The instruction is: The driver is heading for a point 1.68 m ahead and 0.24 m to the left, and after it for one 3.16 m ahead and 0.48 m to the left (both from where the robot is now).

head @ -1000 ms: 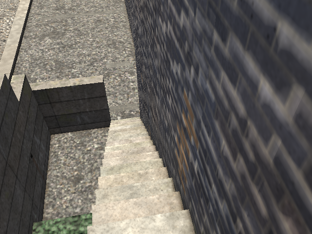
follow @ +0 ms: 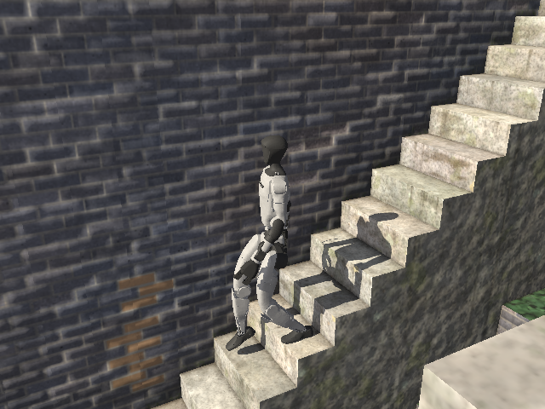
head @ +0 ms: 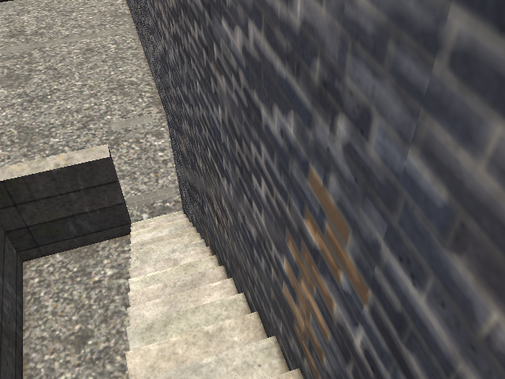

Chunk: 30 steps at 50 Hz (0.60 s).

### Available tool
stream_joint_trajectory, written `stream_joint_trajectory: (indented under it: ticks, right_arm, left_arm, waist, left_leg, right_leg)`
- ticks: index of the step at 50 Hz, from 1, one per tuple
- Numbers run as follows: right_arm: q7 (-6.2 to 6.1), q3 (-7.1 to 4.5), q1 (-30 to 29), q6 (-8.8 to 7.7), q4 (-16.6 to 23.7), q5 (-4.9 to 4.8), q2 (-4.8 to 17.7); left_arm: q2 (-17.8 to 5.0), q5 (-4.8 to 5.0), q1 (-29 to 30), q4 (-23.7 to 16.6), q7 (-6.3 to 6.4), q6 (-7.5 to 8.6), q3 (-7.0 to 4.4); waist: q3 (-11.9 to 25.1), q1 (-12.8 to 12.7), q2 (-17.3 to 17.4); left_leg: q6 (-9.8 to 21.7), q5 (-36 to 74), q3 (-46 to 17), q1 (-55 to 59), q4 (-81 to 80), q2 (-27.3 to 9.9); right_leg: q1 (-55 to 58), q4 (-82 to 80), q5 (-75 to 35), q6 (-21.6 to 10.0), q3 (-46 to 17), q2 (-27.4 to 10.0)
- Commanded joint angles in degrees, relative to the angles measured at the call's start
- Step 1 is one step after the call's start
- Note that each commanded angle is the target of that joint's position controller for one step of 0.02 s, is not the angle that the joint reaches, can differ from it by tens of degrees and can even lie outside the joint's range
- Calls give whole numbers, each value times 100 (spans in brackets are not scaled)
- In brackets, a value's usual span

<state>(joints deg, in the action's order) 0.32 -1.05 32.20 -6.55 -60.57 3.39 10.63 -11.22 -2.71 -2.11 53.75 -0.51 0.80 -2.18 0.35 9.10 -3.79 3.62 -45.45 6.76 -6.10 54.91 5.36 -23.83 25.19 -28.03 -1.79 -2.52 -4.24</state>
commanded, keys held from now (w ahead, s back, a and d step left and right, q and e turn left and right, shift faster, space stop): no key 0.58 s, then w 0.42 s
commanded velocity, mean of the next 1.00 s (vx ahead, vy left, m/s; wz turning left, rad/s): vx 0.19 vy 0.00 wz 0.00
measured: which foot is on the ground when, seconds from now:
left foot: down 0.00-0.06, up 0.08-0.30, down 0.32-1.00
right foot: up 0.00-0.04, down 0.06-0.80, up 0.82-1.00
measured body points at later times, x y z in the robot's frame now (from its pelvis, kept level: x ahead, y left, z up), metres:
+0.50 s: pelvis +0.12 -0.01 -0.14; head +0.13 +0.00 +0.31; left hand +0.27 +0.22 -0.26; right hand +0.16 -0.24 -0.29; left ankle +0.11 +0.12 -0.85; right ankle +0.10 -0.12 -0.85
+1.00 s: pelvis +0.15 +0.03 -0.17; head +0.16 +0.02 +0.28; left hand +0.27 +0.26 -0.30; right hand +0.05 -0.19 -0.32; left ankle +0.10 +0.11 -0.85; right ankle +0.24 -0.13 -0.71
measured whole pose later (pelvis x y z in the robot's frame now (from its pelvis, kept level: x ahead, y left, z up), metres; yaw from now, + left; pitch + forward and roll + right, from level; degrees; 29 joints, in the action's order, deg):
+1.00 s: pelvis +0.15 +0.03 -0.17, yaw +1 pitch +3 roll +0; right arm 0.2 3.1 30.5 -8.2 -63.2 3.7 12.3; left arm -11.4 -7.2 -11.6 53.4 -3.7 3.7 -1.3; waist 2.4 4.3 1.3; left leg 5.3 -35.2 2.1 -24.5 56.9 3.7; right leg -57.6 93.1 3.6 -1.8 -8.4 2.6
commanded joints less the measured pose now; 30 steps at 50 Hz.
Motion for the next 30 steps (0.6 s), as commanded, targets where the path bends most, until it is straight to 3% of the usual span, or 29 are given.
stream_joint_trajectory:
  ticks: [1, 2, 3, 4, 5, 6, 7, 8, 9, 10, 11, 12, 13, 14, 15, 16, 17, 18, 19, 20, 21, 22, 23, 24, 25, 26, 27, 30]
  right_arm:
    - [295, -55, -612, 52, 118, 120, 575]
    - [232, -153, -556, 153, -31, -195, 1166]
    - [323, -139, 217, 296, -438, -17, 1119]
    - [519, -164, 454, 272, -284, 170, 878]
    - [529, -104, 177, 109, 132, 20, 821]
    - [421, 43, -559, 89, 623, -219, 690]
    - [289, 277, -1129, 63, 999, -207, 350]
    - [104, 293, -1225, 35, 1112, -181, 520]
    - [-68, 426, -992, 105, 987, -62, 317]
    - [-24, 410, -798, 119, 669, -42, 340]
    - [96, 234, 330, 187, -9, -8, 612]
    - [291, 263, 143, 264, -22, 98, 396]
    - [420, 277, 234, 271, -61, 162, 249]
    - [440, 205, 571, 222, -122, 140, 315]
    - [372, 135, 473, 121, -5, 57, 433]
    - [267, 118, 164, 55, 164, -124, 551]
    - [172, 135, -163, 42, 305, -297, 621]
    - [131, 212, -1206, 108, 561, -554, 977]
    - [163, 253, -1733, 86, 609, -420, 976]
    - [186, 252, -1872, 92, 615, -385, 1015]
    - [219, 313, -1894, 109, 596, -285, 704]
    - [183, 295, -2153, 99, 762, -310, 928]
    - [177, 222, -2173, 90, 762, -264, 1095]
    - [216, 138, -2162, 115, 764, -284, 1365]
    - [223, 156, -2000, 111, 705, -299, 1210]
    - [228, 188, -1967, 124, 674, -238, 1054]
    - [249, 205, -1932, 148, 682, -213, 968]
    - [264, 160, -1881, 155, 668, -268, 1082]
  left_arm:
    - [-383, -838, -2803, 639, -646, 98, 13]
    - [-790, -569, -2637, 550, -680, 50, -19]
    - [-592, -575, -2315, 350, -580, 83, 25]
    - [-1280, -469, -3051, 310, -592, 113, -146]
    - [-1745, -189, -3173, 175, -858, 85, -266]
    - [-1443, -273, -2366, -19, -870, 183, -175]
    - [-1159, -243, -1360, -284, -848, 292, -55]
    - [-708, 13, -838, -421, -937, 385, 159]
    - [43, 9, -346, -469, -712, 497, 386]
    - [131, 34, -408, -375, -670, 533, 460]
    - [-582, 0, -1074, -270, -643, 591, 218]
    - [-867, -50, -1099, -245, -683, 571, 139]
    - [-939, -69, -1043, -174, -722, 551, 178]
    - [-1022, -86, -483, -351, -778, 570, 180]
    - [-1036, -40, 145, -552, -837, 576, 195]
    - [-840, 6, 419, -598, -928, 569, 271]
    - [-680, 139, 433, -492, -1020, 526, 318]
    - [-434, 297, -743, -342, -945, 375, 212]
    - [-644, 485, -1215, -258, -892, 325, 113]
    - [-920, 418, -1117, -266, -839, 292, 25]
    - [-807, 332, -757, -233, -845, 223, 65]
    - [-956, 304, -964, -218, -791, 186, -27]
    - [-1011, 330, -1026, -192, -787, 223, -55]
    - [-914, 311, -712, -308, -771, 225, -36]
    - [-782, 318, -530, -380, -745, 212, 19]
    - [-926, 350, -770, -252, -718, 188, -59]
    - [-895, 335, -745, -244, -724, 180, -36]
    - [-879, 298, -708, -300, -747, 142, -22]
  waist:
    - [173, -1196, -305]
    - [-208, -1235, -1077]
    - [-286, -1065, -925]
    - [1066, -1155, -1599]
    - [2603, -1118, -912]
    - [2314, -999, -49]
    - [1586, -773, 235]
    - [1061, -348, 257]
    - [147, -123, 882]
    - [-298, 58, 605]
    - [-86, 60, 681]
    - [-238, -2, 408]
    - [-121, 153, 52]
    - [-75, 394, -152]
    - [98, 490, -155]
    - [128, 455, -30]
    - [150, 368, 144]
    - [150, -728, 1362]
    - [86, -1000, 821]
    - [174, -960, 806]
    - [260, -796, 484]
    - [360, -1069, 786]
    - [311, -1086, 670]
    - [409, -963, 813]
    - [457, -878, 629]
    - [403, -875, 575]
    - [436, -822, 581]
    - [481, -781, 531]
  left_leg:
    - [110, 2457, -1008, -1917, 1924, -871]
    - [-96, 1555, -821, -789, 2983, -185]
    - [-130, 1291, -830, -1729, 3574, -53]
    - [-559, -317, -917, -3978, 6082, 256]
    - [-851, -1019, -1013, -5038, 7330, 243]
    - [-1015, -660, -1052, -5792, 6820, -187]
    - [-998, -286, -1446, -6259, 6273, -763]
    - [-1273, 65, -1771, -5824, 5346, -1245]
    - [-1209, 1952, -2091, -5147, 2668, -1748]
    - [-1290, 2595, -1519, -3614, 2570, -1494]
    - [-1206, 4304, -1201, -2609, 1417, -1279]
    - [-1173, 4352, -651, -1564, 796, -1074]
    - [-1082, 4850, -305, -472, 1387, -779]
    - [-1057, 5270, -450, -64, 1775, -713]
    - [-1099, 4883, -471, -121, 1533, -721]
    - [-1182, 4712, -606, -407, 925, -882]
    - [-1216, 4712, -763, -658, 16, -1083]
    - [-833, 5626, -1152, -1314, -963, -1153]
    - [-725, 5650, -1240, -1430, -1301, -1220]
    - [-707, 5279, -1107, -1508, -1367, -1071]
    - [-771, 5060, -1021, -1252, -1412, -980]
    - [-594, 5130, -1001, -1173, -1362, -902]
    - [-508, 5173, -971, -1396, -1462, -923]
    - [-506, 5222, -952, -1327, -1686, -961]
    - [-505, 5235, -937, -1259, -1791, -972]
    - [-488, 4882, -808, -1239, -1729, -858]
    - [-492, 4763, -802, -1251, -1763, -837]
    - [-467, 4233, -689, -1158, -1871, -793]
  right_leg:
    - [2305, 459, 409, 128, -119, -63]
    - [1315, -2488, 82, 3, 210, 97]
    - [2703, -2337, -320, -275, 698, 55]
    - [5531, 648, -3910, -1464, -108, -918]
    - [6566, 1588, -5103, -2724, -1389, -1831]
    - [5974, 1316, -4507, -2672, -1672, -2301]
    - [4830, 1002, -2515, -2361, -1945, -2566]
    - [2981, 692, -1200, -2191, -2389, -2417]
    - [849, 152, 897, -1673, -1318, -1805]
    - [-842, 356, 597, -1387, -825, -1066]
    - [-1539, 711, 1430, -1436, -274, -571]
    - [-2298, 532, 1770, -1137, 51, -234]
    - [-3085, 687, 1639, -887, -66, -102]
    - [-3197, 1001, 1090, -820, -162, -218]
    - [-2749, 1245, 481, -710, -214, -316]
    - [-1948, 1430, 26, -586, -624, -509]
    - [-1084, 1536, -25, -448, -962, -561]
    - [-161, 1031, 1807, 124, -398, 54]
    - [8, 1341, 2514, 156, -169, 189]
    - [244, 1304, 2739, 92, -94, 219]
    - [138, 1315, 2604, 29, -219, 218]
    - [328, 1206, 2624, 98, -12, 283]
    - [596, 1281, 2548, 96, 163, 338]
    - [699, 1287, 2754, 190, 271, 374]
    - [758, 1328, 2657, 174, 302, 321]
    - [742, 1236, 2724, 89, 326, 315]
    - [763, 1187, 2808, 97, 342, 310]
    - [678, 987, 3296, 75, 296, 251]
